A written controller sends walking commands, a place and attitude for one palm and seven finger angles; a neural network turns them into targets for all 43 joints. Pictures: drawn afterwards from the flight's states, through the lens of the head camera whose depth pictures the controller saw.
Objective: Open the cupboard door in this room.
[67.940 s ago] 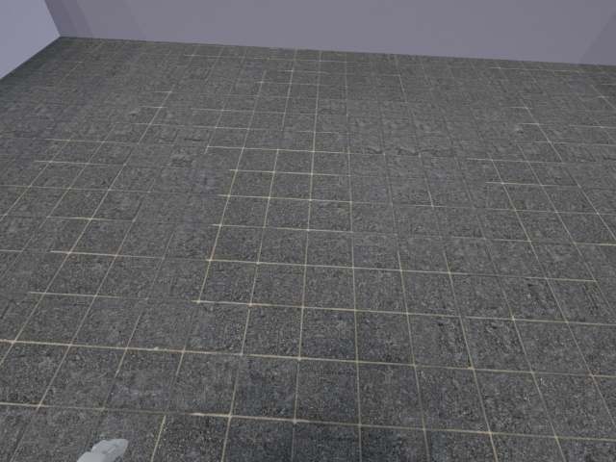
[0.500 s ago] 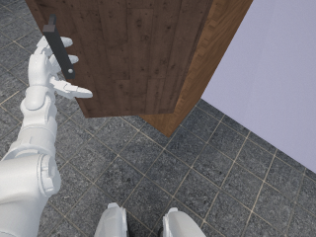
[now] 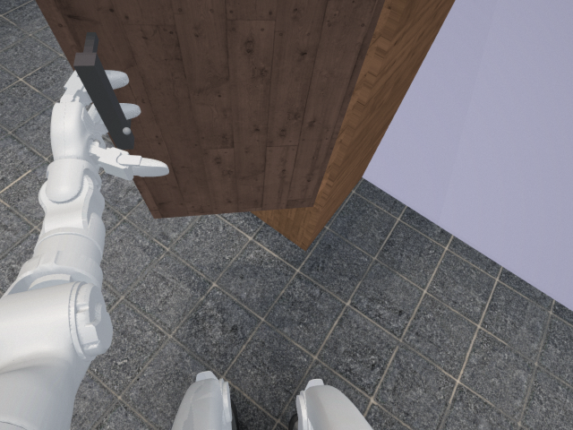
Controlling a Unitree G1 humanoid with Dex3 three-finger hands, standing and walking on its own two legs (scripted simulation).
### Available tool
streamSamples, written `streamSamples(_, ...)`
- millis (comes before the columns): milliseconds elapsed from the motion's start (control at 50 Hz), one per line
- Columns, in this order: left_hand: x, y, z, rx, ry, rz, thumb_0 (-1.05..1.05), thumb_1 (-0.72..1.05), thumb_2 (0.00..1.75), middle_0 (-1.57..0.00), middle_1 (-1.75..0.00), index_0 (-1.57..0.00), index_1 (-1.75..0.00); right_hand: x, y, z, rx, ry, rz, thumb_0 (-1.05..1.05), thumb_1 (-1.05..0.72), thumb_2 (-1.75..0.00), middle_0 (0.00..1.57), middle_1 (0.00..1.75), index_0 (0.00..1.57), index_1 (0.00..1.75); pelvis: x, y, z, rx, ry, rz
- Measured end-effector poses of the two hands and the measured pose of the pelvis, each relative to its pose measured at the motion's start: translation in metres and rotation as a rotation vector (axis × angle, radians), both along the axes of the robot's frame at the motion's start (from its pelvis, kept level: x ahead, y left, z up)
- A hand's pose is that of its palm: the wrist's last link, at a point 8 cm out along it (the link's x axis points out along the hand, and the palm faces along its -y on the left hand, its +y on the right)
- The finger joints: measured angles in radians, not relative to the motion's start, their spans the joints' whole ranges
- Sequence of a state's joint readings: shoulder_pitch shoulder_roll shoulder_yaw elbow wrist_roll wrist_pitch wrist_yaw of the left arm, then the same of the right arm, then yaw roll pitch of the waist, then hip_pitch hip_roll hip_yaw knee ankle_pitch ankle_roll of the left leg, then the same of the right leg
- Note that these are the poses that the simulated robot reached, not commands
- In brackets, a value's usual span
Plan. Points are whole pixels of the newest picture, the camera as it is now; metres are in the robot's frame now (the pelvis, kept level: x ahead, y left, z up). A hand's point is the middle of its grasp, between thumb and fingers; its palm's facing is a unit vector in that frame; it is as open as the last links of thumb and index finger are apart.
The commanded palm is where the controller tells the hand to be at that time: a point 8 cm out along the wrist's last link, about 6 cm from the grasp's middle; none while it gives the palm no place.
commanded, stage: close the thumb around the handle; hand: left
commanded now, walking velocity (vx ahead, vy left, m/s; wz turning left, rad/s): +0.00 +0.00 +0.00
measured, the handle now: (110, 96) +0.56 +0.20 +0.08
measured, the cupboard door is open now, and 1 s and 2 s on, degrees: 44 48 86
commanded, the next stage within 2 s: pull the door open along its arc in 0.60 s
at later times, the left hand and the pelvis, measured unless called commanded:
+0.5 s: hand (123, 131) +0.50 +0.18 +0.07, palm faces +0.07 -1.00 -0.01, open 6.0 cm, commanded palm +0.48 +0.22 +0.07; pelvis -0.01 +0.00 +0.00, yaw +0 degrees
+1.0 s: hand (128, 146) +0.48 +0.17 +0.07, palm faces +0.05 -1.00 -0.01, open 5.9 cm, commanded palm +0.42 +0.22 +0.07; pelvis +0.01 +0.00 +0.01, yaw +0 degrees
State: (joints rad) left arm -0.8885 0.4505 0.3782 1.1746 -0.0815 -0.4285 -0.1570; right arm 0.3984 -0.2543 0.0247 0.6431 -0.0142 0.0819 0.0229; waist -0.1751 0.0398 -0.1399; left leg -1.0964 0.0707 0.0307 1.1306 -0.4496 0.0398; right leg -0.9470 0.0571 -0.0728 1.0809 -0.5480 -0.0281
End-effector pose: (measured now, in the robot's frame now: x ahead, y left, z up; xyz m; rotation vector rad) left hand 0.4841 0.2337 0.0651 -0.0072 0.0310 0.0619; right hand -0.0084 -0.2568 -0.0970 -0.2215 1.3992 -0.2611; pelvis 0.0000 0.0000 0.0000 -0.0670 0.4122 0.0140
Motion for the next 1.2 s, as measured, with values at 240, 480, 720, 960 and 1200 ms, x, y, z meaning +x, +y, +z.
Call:
streamSamples(240, -0.008, 0.002, 0.004, 0.013, -0.009, -0.003, -0.01, -0.01, 0.51, -0.34, -1.25, -0.33, -1.25, 0.01, -0.001, -0.001, 0.002, -0.022, 0.013, 0.01, -0.91, -0.89, 0.2, 0.3, 0.2, 0.3, -0.001, 0.002, 0.001, 0.0, -0.013, 0.004)
streamSamples(480, -0.007, 0.001, 0.007, 0.013, -0.028, 0.003, 0.0, 0.63, 0.78, -0.37, -1.31, -0.37, -1.32, 0.007, -0.004, -0.001, -0.01, -0.028, 0.018, 0.01, -0.91, -0.89, 0.2, 0.3, 0.2, 0.3, -0.006, 0.0, -0.001, 0.0, -0.011, 0.006)
streamSamples(720, -0.008, -0.003, 0.007, 0.015, -0.021, 0.009, 0.01, 0.71, 0.82, -0.34, -1.33, -0.34, -1.34, -0.001, -0.004, -0.002, 0.0, -0.008, 0.006, 0.01, -0.91, -0.89, 0.2, 0.3, 0.2, 0.3, -0.005, -0.002, 0.0, 0.004, -0.011, 0.005)
streamSamples(960, -0.023, -0.005, 0.007, 0.017, -0.027, 0.0, 0.01, 0.72, 0.78, -0.34, -1.33, -0.33, -1.34, 0.012, -0.005, 0.0, 0.025, -0.036, -0.007, 0.01, -0.91, -0.9, 0.2, 0.3, 0.2, 0.3, 0.002, -0.004, 0.006, 0.017, -0.025, -0.01)
streamSamples(1200, -0.107, -0.033, 0.007, -0.009, -0.037, -0.057, 0.01, 0.7, 0.73, -0.32, -1.32, -0.32, -1.32, 0.092, -0.002, 0.019, 0.078, -0.264, 0.048, 0.01, -0.91, -0.9, 0.2, 0.3, 0.2, 0.3, 0.02, -0.006, 0.025, 0.041, -0.095, -0.026)
